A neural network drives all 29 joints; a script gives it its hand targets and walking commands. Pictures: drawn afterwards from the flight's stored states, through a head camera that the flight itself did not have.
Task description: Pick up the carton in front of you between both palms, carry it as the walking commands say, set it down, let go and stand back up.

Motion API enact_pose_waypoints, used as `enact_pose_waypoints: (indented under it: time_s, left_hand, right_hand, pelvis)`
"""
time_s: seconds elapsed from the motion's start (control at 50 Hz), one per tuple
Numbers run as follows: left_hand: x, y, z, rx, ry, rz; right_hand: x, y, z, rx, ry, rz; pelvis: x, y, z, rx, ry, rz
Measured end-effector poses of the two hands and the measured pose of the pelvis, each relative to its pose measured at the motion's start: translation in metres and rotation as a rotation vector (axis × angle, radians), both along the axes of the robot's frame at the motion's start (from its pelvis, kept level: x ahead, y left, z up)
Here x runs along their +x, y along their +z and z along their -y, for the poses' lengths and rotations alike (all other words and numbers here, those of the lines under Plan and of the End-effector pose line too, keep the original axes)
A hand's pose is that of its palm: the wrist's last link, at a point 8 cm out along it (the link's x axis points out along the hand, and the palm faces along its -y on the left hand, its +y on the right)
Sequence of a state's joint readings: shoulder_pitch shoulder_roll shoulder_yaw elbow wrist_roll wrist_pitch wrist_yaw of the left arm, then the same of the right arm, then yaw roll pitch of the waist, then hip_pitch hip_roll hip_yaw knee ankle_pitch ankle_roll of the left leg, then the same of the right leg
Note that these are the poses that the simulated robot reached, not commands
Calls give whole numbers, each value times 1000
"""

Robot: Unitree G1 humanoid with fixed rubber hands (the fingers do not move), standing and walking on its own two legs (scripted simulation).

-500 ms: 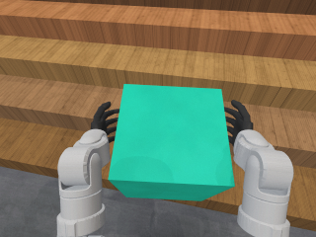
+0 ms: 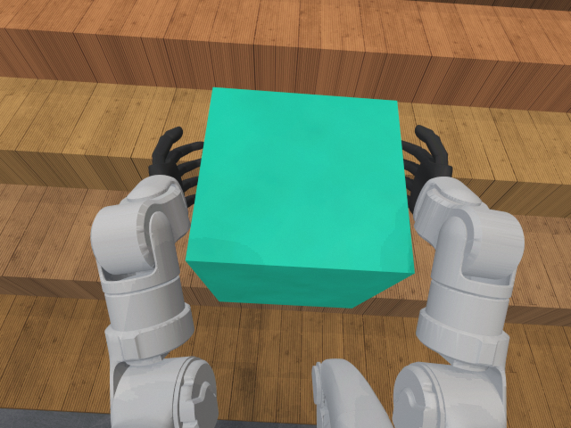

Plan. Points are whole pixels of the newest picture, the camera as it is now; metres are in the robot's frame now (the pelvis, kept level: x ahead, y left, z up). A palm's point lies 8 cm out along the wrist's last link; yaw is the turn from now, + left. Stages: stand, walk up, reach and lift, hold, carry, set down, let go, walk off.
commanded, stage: carry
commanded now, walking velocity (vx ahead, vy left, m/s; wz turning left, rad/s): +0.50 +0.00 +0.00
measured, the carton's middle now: (294, 216) +0.38 -0.02 +0.06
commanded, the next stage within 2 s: none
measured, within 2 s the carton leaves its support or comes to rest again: neither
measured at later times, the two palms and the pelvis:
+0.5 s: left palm out of the picture +0.68 +0.14 +0.33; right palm out of the picture +0.72 -0.15 +0.32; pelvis +0.34 -0.06 +0.16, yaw +1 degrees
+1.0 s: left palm out of the picture +1.04 +0.05 +0.52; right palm out of the picture +1.01 -0.24 +0.54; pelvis +0.65 -0.06 +0.33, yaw -1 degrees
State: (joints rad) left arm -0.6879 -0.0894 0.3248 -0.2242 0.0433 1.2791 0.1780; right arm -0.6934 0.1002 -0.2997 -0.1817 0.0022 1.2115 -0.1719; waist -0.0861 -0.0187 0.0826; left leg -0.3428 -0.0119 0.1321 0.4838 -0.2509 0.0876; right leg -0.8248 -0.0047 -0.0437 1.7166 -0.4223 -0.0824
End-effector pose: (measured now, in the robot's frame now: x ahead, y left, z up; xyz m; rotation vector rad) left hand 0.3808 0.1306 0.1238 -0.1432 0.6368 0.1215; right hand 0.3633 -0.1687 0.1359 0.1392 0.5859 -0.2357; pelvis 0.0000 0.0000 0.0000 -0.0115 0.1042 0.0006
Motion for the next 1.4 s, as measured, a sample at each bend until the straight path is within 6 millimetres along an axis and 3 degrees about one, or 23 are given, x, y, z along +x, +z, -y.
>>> enact_pose_waypoints:
  time_s: [0.16, 0.26, 0.34, 0.44, 0.52, 0.58, 0.66, 0.72, 0.84, 0.92, 1.0, 1.12, 1.18, 1.22, 1.28, 1.4]
  left_hand:
    - [101, 11, 17, -7, 4, 45]
    - [159, 32, 6, 32, 106, -10]
    - [189, 74, -9, 63, 182, -43]
    - [251, 153, -15, 65, 209, 23]
    - [317, 220, -10, 120, 174, 120]
    - [371, 255, 0, 137, 126, 149]
    - [448, 277, 25, 124, 21, 93]
    - [499, 289, 53, 92, -75, 35]
    - [562, 337, 84, 39, -116, -2]
    - [610, 376, 83, 24, -100, 45]
    - [655, 393, 78, 5, -57, 44]
    - [718, 393, 67, 22, 52, -26]
    - [734, 400, 56, 59, 155, -57]
    - [744, 411, 52, 89, 194, -83]
    - [769, 441, 51, 93, 212, -82]
    - [851, 534, 66, 93, 167, 84]
  right_hand:
    - [106, 19, 16, -27, 15, 41]
    - [197, 31, 6, 1, 124, -12]
    - [252, 68, -12, 20, 195, -36]
    - [316, 141, -18, 11, 219, 28]
    - [372, 191, -12, 12, 214, 112]
    - [411, 216, -1, 14, 179, 126]
    - [456, 238, 26, 14, 78, 58]
    - [477, 258, 52, -7, -20, -10]
    - [527, 320, 80, 15, -80, -46]
    - [585, 371, 80, -21, -56, -3]
    - [642, 401, 76, -69, -16, -4]
    - [741, 403, 67, -65, 87, -68]
    - [792, 402, 53, -23, 189, -86]
    - [815, 407, 48, 10, 220, -100]
    - [841, 430, 47, 41, 219, -96]
    - [904, 509, 62, 25, 197, 47]
  pelvis:
    - [111, 12, 23, -38, 8, 14]
    - [187, 46, 51, -61, 0, 19]
    - [234, 96, 61, -48, 3, 32]
    - [300, 149, 68, 7, 31, 40]
    - [356, 167, 60, 41, 17, 42]
    - [401, 175, 51, 77, 12, 44]
    - [463, 197, 34, 90, 8, 40]
    - [491, 227, 25, 111, 4, 63]
    - [550, 294, 23, 68, -16, 80]
    - [595, 319, 35, 33, -30, 56]
    - [648, 333, 59, 1, -18, 52]
    - [733, 357, 100, -61, -7, 26]
    - [766, 380, 121, -58, -8, 42]
    - [782, 402, 127, -53, -5, 50]
    - [811, 438, 131, -43, 7, 53]
    - [878, 484, 131, -3, 26, 43]
